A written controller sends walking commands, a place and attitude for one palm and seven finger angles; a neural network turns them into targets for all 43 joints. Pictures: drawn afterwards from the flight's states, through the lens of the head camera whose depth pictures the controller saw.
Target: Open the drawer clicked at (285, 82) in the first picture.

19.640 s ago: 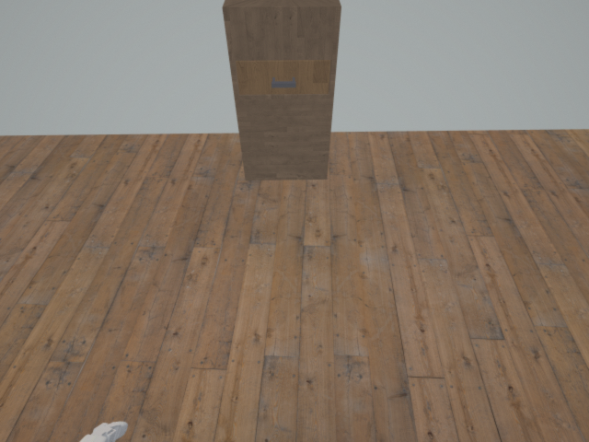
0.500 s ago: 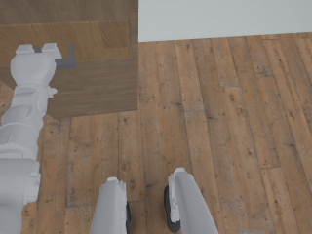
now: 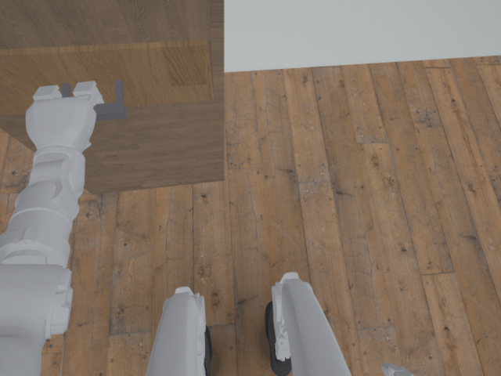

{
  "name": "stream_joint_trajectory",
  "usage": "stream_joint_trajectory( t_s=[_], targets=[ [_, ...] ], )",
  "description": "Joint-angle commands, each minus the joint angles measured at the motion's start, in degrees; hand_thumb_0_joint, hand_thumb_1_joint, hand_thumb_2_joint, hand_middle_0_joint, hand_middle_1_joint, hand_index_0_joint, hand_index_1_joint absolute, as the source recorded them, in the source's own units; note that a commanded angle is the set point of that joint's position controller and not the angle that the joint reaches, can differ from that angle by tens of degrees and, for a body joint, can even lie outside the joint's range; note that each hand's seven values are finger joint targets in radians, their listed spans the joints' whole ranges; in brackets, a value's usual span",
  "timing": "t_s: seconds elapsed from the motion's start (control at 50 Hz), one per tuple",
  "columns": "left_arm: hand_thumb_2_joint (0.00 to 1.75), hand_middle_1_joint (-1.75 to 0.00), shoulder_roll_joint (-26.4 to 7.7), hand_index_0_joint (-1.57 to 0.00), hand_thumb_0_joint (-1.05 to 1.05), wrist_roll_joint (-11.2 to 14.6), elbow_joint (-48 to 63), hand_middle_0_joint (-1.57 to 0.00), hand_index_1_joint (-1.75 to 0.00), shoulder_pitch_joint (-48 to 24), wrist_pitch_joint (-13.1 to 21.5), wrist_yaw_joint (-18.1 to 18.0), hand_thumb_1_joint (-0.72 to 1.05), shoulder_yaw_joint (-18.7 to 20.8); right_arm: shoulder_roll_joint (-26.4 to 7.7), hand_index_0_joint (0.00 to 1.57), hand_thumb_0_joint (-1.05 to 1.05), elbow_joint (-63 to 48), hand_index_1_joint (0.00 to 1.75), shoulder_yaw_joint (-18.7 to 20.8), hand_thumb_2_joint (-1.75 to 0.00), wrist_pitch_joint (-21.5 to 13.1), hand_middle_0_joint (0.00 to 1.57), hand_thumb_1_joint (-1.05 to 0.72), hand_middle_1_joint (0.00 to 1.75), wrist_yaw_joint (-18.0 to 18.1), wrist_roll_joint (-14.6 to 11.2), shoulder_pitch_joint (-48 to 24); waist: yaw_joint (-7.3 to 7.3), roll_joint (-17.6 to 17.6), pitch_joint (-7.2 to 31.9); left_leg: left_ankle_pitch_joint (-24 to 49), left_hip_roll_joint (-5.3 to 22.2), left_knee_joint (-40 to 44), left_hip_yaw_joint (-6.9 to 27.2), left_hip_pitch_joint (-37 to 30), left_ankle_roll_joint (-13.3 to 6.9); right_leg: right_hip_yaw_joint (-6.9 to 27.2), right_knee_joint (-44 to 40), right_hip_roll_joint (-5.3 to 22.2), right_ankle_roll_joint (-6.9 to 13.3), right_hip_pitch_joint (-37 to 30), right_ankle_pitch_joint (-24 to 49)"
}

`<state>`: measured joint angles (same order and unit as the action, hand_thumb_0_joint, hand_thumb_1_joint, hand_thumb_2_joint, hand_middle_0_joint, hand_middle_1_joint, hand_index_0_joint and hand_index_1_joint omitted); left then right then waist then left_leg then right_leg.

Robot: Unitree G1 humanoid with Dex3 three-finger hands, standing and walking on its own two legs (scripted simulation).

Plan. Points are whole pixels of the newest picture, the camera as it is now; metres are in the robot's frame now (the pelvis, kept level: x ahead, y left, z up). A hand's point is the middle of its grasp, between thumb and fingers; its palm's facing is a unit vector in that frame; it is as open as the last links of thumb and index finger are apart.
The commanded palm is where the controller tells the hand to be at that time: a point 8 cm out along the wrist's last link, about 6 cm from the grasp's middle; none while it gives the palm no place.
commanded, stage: pull the drawer open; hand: left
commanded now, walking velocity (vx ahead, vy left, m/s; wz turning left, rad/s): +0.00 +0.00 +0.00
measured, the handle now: (92, 101) +0.55 +0.24 -0.03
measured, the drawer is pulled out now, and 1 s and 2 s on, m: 0.01 0.12 0.23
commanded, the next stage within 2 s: none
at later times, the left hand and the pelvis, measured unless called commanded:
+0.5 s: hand (79, 168) +0.44 +0.25 -0.06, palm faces -0.04 -0.05 -1.00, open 5.3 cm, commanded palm +0.42 +0.24 -0.01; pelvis +0.00 +0.00 +0.01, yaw +1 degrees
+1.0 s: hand (79, 204) +0.38 +0.25 -0.06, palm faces -0.04 -0.04 -1.00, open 5.3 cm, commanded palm +0.36 +0.23 -0.01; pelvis +0.00 -0.01 +0.02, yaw +2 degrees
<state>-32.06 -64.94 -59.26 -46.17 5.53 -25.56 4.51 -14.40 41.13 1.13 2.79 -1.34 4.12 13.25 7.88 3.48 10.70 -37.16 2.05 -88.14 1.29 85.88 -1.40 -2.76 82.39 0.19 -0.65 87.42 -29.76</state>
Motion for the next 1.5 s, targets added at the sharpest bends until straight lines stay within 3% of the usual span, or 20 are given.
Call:
stream_joint_trajectory(
  t_s=[0.0,0.02,0.06,0.18,0.3,0.36,0.42,0.46,0.6,0.66,0.76,0.8,0.98,1.12,1.16,1.18,1.28,1.34,1.4,1.48],
  targets=[
    [0.9,-1.35,-10.75,-0.4,0.0,-0.54,12.18,-0.4,-1.35,-14.21,3.36,-3.14,0.9,1.47,-10.23,0.2,0.0,-1.53,0.3,3.9,-0.9,-0.35,0.2,-0.9,0.3,0.6,0.25,10.37,-0.15,6.04,33.87,24.76,-1.43,10.39,0.79,-21.64,-0.62,-1.04,-6.64,-2.42,3.15,-21.11,17.44],
    [0.9,-1.35,-10.81,-0.4,0.0,-0.67,12.32,-0.4,-1.35,-12.23,3.49,-3.47,0.9,2.01,-10.22,0.2,0.0,-1.71,0.3,4.04,-0.9,-0.21,0.2,-0.9,0.3,0.46,0.26,10.36,-1.09,6.19,34.96,25.79,-1.53,10.51,0.86,-22.47,-0.44,-1.11,-6.3,-2.42,3.32,-21.59,18.02],
    [0.9,-1.35,-9.74,-0.4,0.0,-0.53,13.18,-0.4,-1.35,-10.19,3.49,-4.13,0.9,2.05,-10.21,0.2,0.0,-1.75,0.3,4.3,-0.9,0.03,0.2,-0.9,0.3,0.12,0.25,10.26,-1.61,6.91,35.75,27.67,-1.36,10.8,1.14,-24.5,-0.18,-1.4,-6.0,-2.38,3.36,-21.12,18.77],
    [0.9,-1.35,-7.5,-0.4,0.0,-0.2,14.14,-0.4,-1.35,-8.7,1.94,-5.98,0.9,1.2,-10.27,0.2,0.0,-1.63,0.3,4.8,-0.9,0.61,0.2,-0.9,0.3,-0.03,-0.03,9.79,-1.29,4.36,34.58,26.97,-1.18,11.74,1.36,-24.88,-0.2,-1.44,-6.71,-2.32,3.15,-21.62,18.57],
    [0.9,-1.35,-7.48,-0.4,0.0,0.25,14.87,-0.4,-1.35,-4.76,1.22,-6.7,0.9,2.01,-10.26,0.2,0.0,-1.8,0.3,4.81,-0.9,0.94,0.2,-0.9,0.3,0.26,-0.23,8.71,-2.46,2.11,33.84,25.76,-1.46,13.07,0.93,-24.83,-0.28,-1.17,-7.57,-2.09,3.06,-23.87,18.41],
    [0.9,-1.35,-6.23,-0.4,0.0,0.24,15.15,-0.4,-1.35,-2.22,1.54,-7.07,0.9,1.72,-9.99,0.2,0.0,-1.92,0.3,4.8,-0.9,1.06,0.2,-0.9,0.3,0.28,-0.19,7.86,-3.04,3.37,33.04,26.04,-1.56,13.47,0.68,-25.99,-0.15,-1.05,-7.83,-1.98,3.12,-23.23,18.22],
    [0.9,-1.35,-5.01,-0.4,0.0,-0.11,14.86,-0.4,-1.35,-1.71,1.92,-7.71,0.9,1.0,-9.78,0.2,0.0,-2.08,0.3,4.78,-0.9,0.96,0.2,-0.9,0.3,0.47,-0.2,6.95,-2.58,1.46,30.34,23.92,-1.5,13.76,0.77,-24.9,-0.25,-1.15,-8.36,-2.05,3.11,-22.2,16.35],
    [0.9,-1.35,-4.88,-0.4,0.0,-0.43,16.11,-0.4,-1.35,-1.93,2.39,-8.41,0.9,1.05,-9.77,0.2,0.0,-2.17,0.3,4.8,-0.9,0.93,0.2,-0.9,0.3,0.49,-0.07,6.42,-3.06,3.35,30.82,24.38,-1.53,13.97,0.87,-26.03,-0.08,-1.21,-8.04,-1.83,3.21,-21.43,15.99],
    [0.9,-1.35,-0.74,-0.4,0.0,-0.82,18.09,-0.4,-1.35,1.16,2.2,-10.38,0.9,-0.73,-9.17,0.2,0.0,-2.73,0.3,5.47,-0.9,1.25,0.2,-0.9,0.3,0.45,-0.01,5.27,-3.34,2.49,32.03,25.97,-1.68,14.31,0.84,-28.66,0.18,-1.23,-8.51,-1.75,3.2,-21.99,16.95],
    [0.9,-1.35,-1.34,-0.4,0.0,-0.69,19.99,-0.4,-1.35,3.86,2.0,-10.82,0.9,0.21,-9.03,0.2,0.0,-3.19,0.3,5.51,-0.9,1.39,0.2,-0.9,0.3,0.63,-0.07,4.59,-4.33,1.94,33.6,26.34,-1.93,14.63,0.49,-28.92,0.11,-0.84,-8.64,-1.7,3.21,-24.46,18.33],
    [0.9,-1.35,0.51,-0.4,0.0,-0.36,19.65,-0.4,-1.35,6.74,1.73,-11.04,0.9,-0.92,-8.56,0.2,0.0,-3.1,0.3,5.39,-0.9,1.21,0.2,-0.9,0.3,0.98,-0.24,3.05,-4.16,0.11,29.93,22.67,-2.26,15.09,-0.44,-26.21,-0.3,-0.27,-10.11,-1.68,3.08,-25.49,16.58],
    [0.9,-1.35,-1.17,-0.4,0.0,-0.77,20.57,-0.4,-1.35,7.09,2.11,-11.29,0.9,0.2,-8.64,0.2,0.0,-3.07,0.3,5.24,-0.9,1.03,0.2,-0.9,0.3,1.22,-0.13,2.77,-4.72,-0.22,30.23,21.85,-2.36,15.07,-0.47,-25.41,-0.32,-0.11,-9.84,-1.66,3.19,-26.12,16.1],
    [0.9,-1.35,1.07,-0.4,0.0,-1.22,21.97,-0.4,-1.35,12.71,2.6,-12.82,0.9,-0.14,-8.08,0.2,0.0,-3.48,0.3,5.39,-0.9,0.71,0.2,-0.9,0.3,1.42,-0.03,0.65,-5.54,-0.44,28.21,20.13,-2.78,15.19,-1.15,-24.8,-0.31,0.28,-10.48,-1.59,3.33,-25.97,14.55],
    [0.9,-1.35,3.86,-0.4,0.0,-1.32,25.22,-0.4,-1.35,16.08,1.54,-13.66,0.9,-1.91,-7.7,0.2,0.0,-4.21,0.3,5.67,-0.9,0.59,0.2,-0.9,0.3,1.59,-0.11,-0.6,-5.62,-1.2,29.16,20.6,-2.84,15.53,-1.02,-26.25,-0.25,0.19,-10.73,-1.51,3.26,-26.38,15.04],
    [0.9,-1.35,3.37,-0.4,0.0,-1.35,25.44,-0.4,-1.35,17.99,0.93,-13.72,0.9,-1.33,-7.77,0.2,0.0,-4.51,0.3,5.57,-0.9,0.64,0.2,-0.9,0.3,1.65,-0.12,-1.01,-6.32,-0.92,29.06,20.81,-2.94,15.91,-1.03,-26.64,-0.13,0.17,-10.67,-1.45,3.37,-26.62,15.03],
    [0.9,-1.35,4.58,-0.4,0.0,-1.08,25.97,-0.4,-1.35,17.65,0.7,-13.65,0.9,-2.42,-7.57,0.2,0.0,-4.46,0.3,5.61,-0.9,0.54,0.2,-0.9,0.3,1.67,-0.22,-1.21,-5.63,-1.49,29.08,20.06,-2.9,15.8,-1.16,-26.46,-0.27,0.25,-11.16,-1.45,3.21,-26.77,14.71],
    [0.9,-1.35,3.47,-0.4,0.0,-0.88,27.42,-0.4,-1.35,23.14,0.07,-13.18,0.9,-1.05,-7.41,0.2,0.0,-5.12,0.3,5.45,-0.9,0.36,0.2,-0.9,0.3,2.19,-0.32,-2.09,-6.93,-3.36,29.08,20.39,-3.17,16.06,-1.55,-25.89,-0.31,0.75,-11.37,-1.47,3.25,-29.33,16.05],
    [0.9,-1.35,5.48,-0.4,0.0,-0.99,29.8,-0.4,-1.35,24.56,0.19,-13.25,0.9,-2.63,-7.11,0.2,0.0,-5.58,0.3,5.35,-0.9,0.08,0.2,-0.9,0.3,2.22,-0.31,-2.9,-7.01,-1.34,27.96,20.71,-3.15,16.45,-1.39,-26.95,-0.16,0.49,-11.46,-1.47,3.49,-28.02,15.45],
    [0.9,-1.35,5.74,-0.4,0.0,-1.33,30.25,-0.4,-1.35,27.88,0.06,-13.77,0.9,-2.3,-7.08,0.2,0.0,-6.09,0.3,5.34,-0.9,0.07,0.2,-0.9,0.3,2.26,-0.27,-3.49,-7.21,-3.11,27.22,20.06,-3.04,16.44,-1.31,-26.75,-0.2,0.39,-11.51,-1.48,3.45,-27.7,14.6],
    [0.9,-1.35,6.1,-0.4,0.0,-1.57,32.98,-0.4,-1.35,29.71,0.09,-14.36,0.9,-2.54,-6.92,0.2,0.0,-6.41,0.3,5.35,-0.9,-0.08,0.2,-0.9,0.3,2.28,-0.16,-4.19,-7.58,-1.81,27.05,20.64,-3.1,16.44,-1.29,-27.5,-0.08,0.32,-11.26,-1.37,3.6,-27.4,14.99]
  ],
)
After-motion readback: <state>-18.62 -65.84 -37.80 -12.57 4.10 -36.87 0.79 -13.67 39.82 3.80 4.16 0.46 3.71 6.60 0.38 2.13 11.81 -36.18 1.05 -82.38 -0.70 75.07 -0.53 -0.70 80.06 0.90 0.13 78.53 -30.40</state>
